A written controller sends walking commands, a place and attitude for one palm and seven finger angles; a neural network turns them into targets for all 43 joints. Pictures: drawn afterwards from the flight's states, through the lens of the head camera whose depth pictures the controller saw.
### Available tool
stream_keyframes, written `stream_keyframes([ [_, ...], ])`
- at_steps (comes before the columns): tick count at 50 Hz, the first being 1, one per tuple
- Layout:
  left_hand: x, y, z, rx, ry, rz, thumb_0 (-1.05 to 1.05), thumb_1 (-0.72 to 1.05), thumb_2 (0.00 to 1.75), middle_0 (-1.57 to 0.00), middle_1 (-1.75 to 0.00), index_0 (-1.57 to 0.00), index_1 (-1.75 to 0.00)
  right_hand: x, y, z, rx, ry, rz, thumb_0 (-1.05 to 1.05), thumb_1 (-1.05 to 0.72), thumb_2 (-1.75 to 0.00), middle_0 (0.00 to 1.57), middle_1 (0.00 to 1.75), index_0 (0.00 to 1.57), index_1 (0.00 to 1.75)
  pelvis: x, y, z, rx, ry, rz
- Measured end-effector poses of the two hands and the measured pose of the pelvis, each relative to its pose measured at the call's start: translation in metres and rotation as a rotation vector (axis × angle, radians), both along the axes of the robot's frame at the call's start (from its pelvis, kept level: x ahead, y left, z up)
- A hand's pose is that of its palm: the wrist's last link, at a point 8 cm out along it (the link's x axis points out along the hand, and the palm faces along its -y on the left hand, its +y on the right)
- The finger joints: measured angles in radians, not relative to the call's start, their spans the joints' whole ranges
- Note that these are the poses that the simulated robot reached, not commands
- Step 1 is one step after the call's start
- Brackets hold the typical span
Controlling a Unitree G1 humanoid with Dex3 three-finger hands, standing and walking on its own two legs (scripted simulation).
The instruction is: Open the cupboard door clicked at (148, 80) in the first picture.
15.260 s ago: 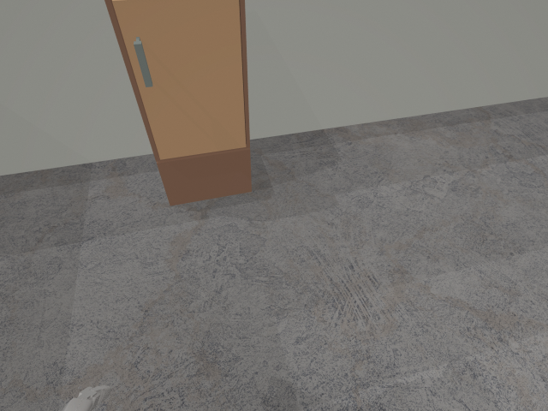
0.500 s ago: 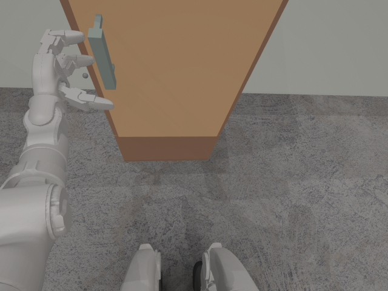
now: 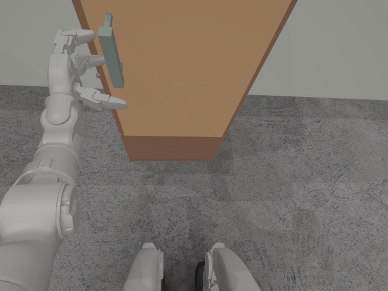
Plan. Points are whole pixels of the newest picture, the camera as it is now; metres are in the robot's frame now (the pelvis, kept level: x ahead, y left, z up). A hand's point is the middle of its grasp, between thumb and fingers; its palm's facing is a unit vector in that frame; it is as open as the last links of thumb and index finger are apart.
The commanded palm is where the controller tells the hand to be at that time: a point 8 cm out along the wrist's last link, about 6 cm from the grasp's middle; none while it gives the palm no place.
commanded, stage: move the hooked fingers beside the handle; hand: left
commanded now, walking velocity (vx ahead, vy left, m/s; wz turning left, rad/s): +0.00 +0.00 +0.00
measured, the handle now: (113, 53) +0.57 +0.15 +0.07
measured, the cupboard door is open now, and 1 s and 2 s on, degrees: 0 0 0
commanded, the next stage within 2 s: none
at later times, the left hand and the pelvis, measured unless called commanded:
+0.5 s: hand (97, 76) +0.52 +0.18 +0.06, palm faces +0.04 -1.00 -0.03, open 14.6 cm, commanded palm +0.50 +0.19 +0.06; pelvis +0.00 -0.01 +0.00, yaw -1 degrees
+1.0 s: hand (83, 77) +0.51 +0.20 +0.07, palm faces +0.02 -1.00 -0.04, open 13.9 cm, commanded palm +0.50 +0.24 +0.06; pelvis +0.01 -0.01 +0.01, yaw -3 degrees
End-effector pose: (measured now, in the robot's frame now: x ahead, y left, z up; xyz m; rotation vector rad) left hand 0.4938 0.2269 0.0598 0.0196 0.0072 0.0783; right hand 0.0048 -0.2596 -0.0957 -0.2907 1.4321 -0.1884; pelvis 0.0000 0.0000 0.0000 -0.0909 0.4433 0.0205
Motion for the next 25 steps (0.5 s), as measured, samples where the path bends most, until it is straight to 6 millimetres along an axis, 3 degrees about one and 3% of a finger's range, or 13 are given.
stream_keyframes([
  [25,-0.0007,0.0030,0.0018,0.009,0.013,-0.036,-0.01,-0.50,0.30,-0.30,-1.20,-0.15,-1.19,-0.0020,-0.0098,0.0043,-0.008,-0.022,-0.043,0.00,-0.91,-0.90,0.20,0.30,0.20,0.30,0.0043,-0.0073,0.0044,0.013,-0.011,-0.029],
])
